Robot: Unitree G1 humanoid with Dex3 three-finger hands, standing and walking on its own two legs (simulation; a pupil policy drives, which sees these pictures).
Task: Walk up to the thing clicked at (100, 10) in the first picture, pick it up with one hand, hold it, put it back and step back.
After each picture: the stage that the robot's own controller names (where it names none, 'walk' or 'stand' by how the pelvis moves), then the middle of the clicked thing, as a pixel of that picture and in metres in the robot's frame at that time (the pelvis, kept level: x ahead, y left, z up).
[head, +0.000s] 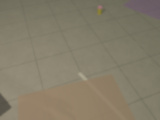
stand; (99, 10) +2.11 -0.28 -0.72
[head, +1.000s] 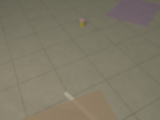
walk; (82, 23) +1.98 +0.10 -0.70
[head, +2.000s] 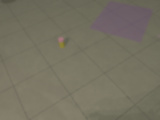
walk; (61, 42) +1.37 +0.30 -0.72
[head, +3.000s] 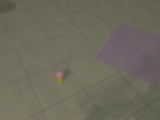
walk; (59, 77) +0.85 +0.23 -0.71
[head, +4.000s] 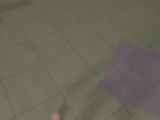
walk; (55, 119) +0.47 +0.18 -0.69
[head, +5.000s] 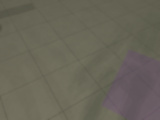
stand; out of the picture +0.29 +0.17 -0.71
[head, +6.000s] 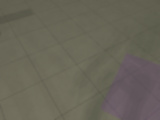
stand; out of the picture +0.29 +0.17 -0.72
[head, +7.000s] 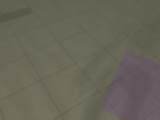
stand; out of the picture +0.28 +0.18 -0.72
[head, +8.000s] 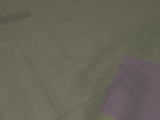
stand; out of the picture +0.27 +0.18 -0.73
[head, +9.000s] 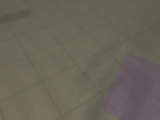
stand; out of the picture +0.27 +0.17 -0.73
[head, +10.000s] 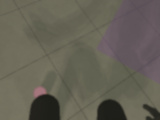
go down; (41, 94) +0.34 +0.19 -0.45
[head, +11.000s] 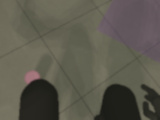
go down; (34, 80) +0.36 +0.23 -0.32
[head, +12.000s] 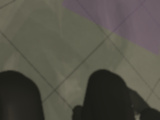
close in; out of the picture +0.32 +0.26 -0.22
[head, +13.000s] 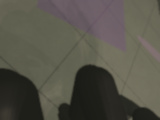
close; out of the picture +0.33 +0.26 -0.21
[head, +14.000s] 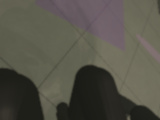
lift; out of the picture +0.33 +0.27 -0.21
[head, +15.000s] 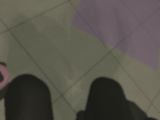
lift; out of the picture +0.30 +0.27 -0.12
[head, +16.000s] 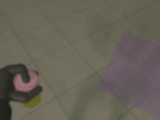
lift; (28, 89) +0.32 +0.18 +0.03
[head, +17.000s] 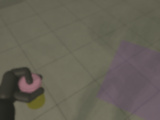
hold; (33, 92) +0.32 +0.17 +0.00
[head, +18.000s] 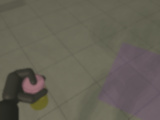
hold; (36, 93) +0.32 +0.17 +0.01
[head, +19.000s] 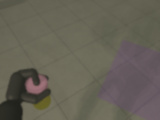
crouch; (39, 92) +0.32 +0.15 +0.00
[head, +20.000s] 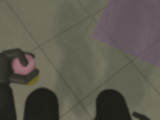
crouch; (26, 71) +0.37 +0.20 -0.09
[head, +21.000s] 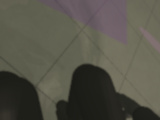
lower; out of the picture +0.37 +0.29 -0.22
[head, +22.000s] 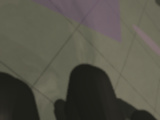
lower; out of the picture +0.37 +0.28 -0.22
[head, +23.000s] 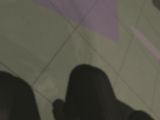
lower; out of the picture +0.36 +0.28 -0.22
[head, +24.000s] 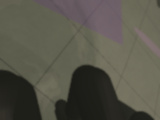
lower; out of the picture +0.34 +0.27 -0.22
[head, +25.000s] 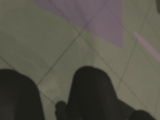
loosen; out of the picture +0.33 +0.24 -0.23
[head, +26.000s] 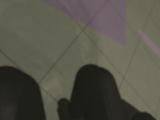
rise; out of the picture +0.32 +0.24 -0.22
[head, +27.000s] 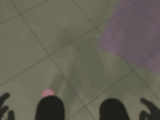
walk; (49, 96) +0.34 +0.18 -0.46
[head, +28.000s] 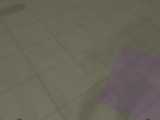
stand; out of the picture +0.29 +0.15 -0.66
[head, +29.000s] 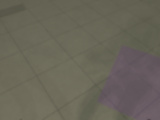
stand; out of the picture +0.29 +0.16 -0.66
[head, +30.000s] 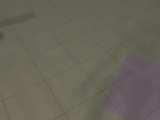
stand; out of the picture +0.31 +0.14 -0.72
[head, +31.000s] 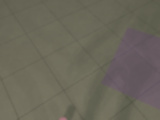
walk; out of the picture +0.34 +0.15 -0.70
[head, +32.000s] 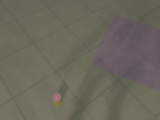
walk; (57, 99) +0.49 +0.16 -0.70
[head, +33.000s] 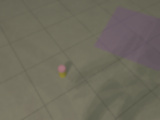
walk; (62, 71) +0.79 +0.18 -0.69
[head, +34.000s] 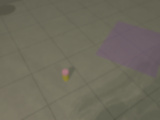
stand; (65, 75) +0.92 +0.17 -0.71
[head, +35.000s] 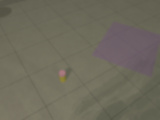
stand; (62, 76) +0.92 +0.19 -0.73
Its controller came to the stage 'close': yes
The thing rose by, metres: 0.71
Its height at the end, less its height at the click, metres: +0.00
